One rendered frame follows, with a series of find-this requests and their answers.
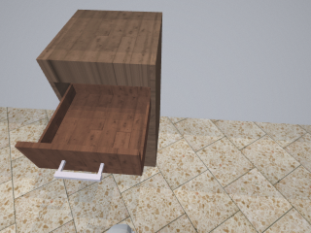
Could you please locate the cabinet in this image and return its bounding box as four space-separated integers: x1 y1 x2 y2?
36 10 162 167

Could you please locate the handle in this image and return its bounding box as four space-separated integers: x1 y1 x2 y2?
53 160 105 182

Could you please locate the left robot thigh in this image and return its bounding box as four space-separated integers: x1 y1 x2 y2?
107 223 135 233

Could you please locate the drawer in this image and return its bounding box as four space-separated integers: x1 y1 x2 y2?
15 83 152 176

